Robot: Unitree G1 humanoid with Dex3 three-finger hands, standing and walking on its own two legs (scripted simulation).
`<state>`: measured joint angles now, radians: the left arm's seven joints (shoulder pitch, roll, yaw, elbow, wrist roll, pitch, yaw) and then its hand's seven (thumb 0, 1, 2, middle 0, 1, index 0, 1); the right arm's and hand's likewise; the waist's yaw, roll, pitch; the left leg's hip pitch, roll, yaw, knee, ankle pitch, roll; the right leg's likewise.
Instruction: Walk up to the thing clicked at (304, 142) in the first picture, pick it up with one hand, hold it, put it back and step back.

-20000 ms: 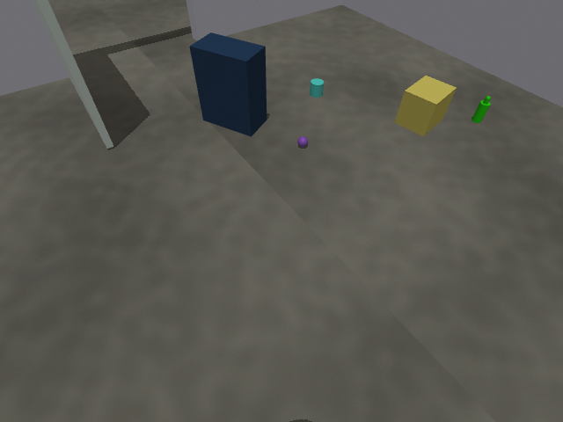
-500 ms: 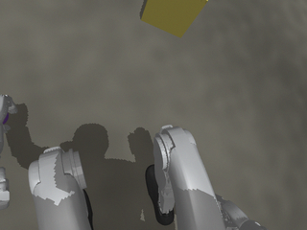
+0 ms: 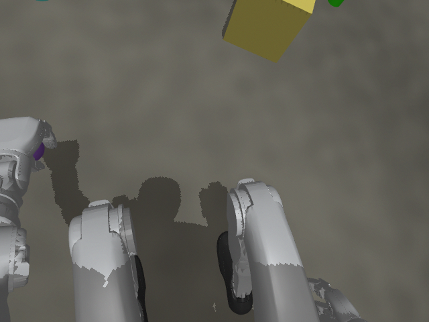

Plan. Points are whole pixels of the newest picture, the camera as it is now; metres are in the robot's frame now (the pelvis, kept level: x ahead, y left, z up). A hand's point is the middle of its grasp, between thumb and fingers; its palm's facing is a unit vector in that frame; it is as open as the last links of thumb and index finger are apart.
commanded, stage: lift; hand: left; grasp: from above
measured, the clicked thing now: (26, 148) +0.45 +0.31 -0.17
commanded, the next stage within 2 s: hold in 1.66 s
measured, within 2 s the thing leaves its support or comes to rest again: neither
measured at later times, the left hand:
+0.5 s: hand out of the picture +0.39 +0.31 -0.04, palm faces -0.45 -0.08 -0.89, open 6.4 cm
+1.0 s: hand out of the picture +0.33 +0.28 +0.16, palm faces -0.42 -0.12 -0.90, open 6.7 cm
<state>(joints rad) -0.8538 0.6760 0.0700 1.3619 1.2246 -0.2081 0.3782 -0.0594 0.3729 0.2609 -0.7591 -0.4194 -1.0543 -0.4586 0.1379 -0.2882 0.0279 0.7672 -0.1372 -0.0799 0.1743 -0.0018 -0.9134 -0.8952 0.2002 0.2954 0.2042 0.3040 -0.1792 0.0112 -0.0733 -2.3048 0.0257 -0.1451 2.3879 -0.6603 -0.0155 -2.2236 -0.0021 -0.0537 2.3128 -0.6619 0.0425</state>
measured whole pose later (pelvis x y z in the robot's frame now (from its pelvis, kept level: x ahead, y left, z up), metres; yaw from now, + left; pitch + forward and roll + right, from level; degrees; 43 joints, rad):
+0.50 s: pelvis +0.00 +0.00 +0.08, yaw +2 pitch +34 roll -7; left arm -0.62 0.60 0.01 0.95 1.09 -0.14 0.17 -0.03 0.32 0.39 -0.74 -0.46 -1.02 -0.54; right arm 0.16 -0.28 -0.04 0.69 -0.04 0.00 0.10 0.00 -0.92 -0.90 0.20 0.30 0.21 0.30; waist -0.10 0.05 -0.16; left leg -2.09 0.03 -0.10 2.14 -0.65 0.00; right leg -2.01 -0.02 -0.04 2.08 -0.65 0.04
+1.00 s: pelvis +0.01 +0.01 +0.25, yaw +5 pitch +24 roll -4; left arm -0.32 0.49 -0.12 0.62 0.99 0.02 0.10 0.00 0.31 0.42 -0.70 -0.55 -0.95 -0.61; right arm 0.14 -0.23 -0.03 0.68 0.03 0.03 -0.02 0.00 -0.92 -0.90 0.20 0.30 0.21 0.30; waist -0.05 0.05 -0.17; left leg -1.43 0.05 -0.04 1.58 -0.57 0.00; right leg -1.38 -0.02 -0.02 1.53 -0.56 0.04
